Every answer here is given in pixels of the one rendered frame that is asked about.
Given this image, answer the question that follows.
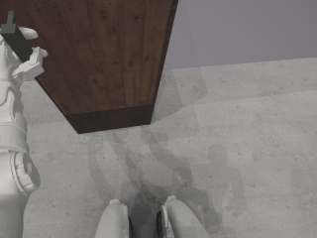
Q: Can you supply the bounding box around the robot left upper arm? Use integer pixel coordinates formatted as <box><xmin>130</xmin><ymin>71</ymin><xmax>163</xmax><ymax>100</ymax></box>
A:
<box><xmin>0</xmin><ymin>151</ymin><xmax>41</xmax><ymax>238</ymax></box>

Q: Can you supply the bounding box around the left robot shin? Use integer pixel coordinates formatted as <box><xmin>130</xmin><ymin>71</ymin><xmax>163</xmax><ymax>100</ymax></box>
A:
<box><xmin>109</xmin><ymin>199</ymin><xmax>130</xmax><ymax>238</ymax></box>

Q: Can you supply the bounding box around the right robot shin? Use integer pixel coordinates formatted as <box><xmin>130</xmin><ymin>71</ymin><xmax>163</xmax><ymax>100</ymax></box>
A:
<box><xmin>161</xmin><ymin>195</ymin><xmax>176</xmax><ymax>238</ymax></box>

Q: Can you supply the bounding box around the robot left hand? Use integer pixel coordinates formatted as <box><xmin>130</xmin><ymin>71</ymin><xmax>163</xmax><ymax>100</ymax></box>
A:
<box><xmin>0</xmin><ymin>27</ymin><xmax>48</xmax><ymax>89</ymax></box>

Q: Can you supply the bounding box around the robot shin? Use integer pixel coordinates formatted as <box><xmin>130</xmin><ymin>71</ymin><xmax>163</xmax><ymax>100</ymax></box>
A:
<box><xmin>161</xmin><ymin>195</ymin><xmax>176</xmax><ymax>238</ymax></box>
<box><xmin>109</xmin><ymin>199</ymin><xmax>130</xmax><ymax>238</ymax></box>

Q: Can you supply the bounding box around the handle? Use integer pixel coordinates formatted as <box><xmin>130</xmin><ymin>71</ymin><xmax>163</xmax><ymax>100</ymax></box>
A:
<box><xmin>0</xmin><ymin>11</ymin><xmax>46</xmax><ymax>77</ymax></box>

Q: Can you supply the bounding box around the cupboard door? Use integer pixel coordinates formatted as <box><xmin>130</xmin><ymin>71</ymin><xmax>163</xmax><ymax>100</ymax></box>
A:
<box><xmin>0</xmin><ymin>0</ymin><xmax>173</xmax><ymax>115</ymax></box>

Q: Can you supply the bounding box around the robot left forearm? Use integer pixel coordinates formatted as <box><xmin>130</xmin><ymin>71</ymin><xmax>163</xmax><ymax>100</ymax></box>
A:
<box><xmin>0</xmin><ymin>80</ymin><xmax>30</xmax><ymax>156</ymax></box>

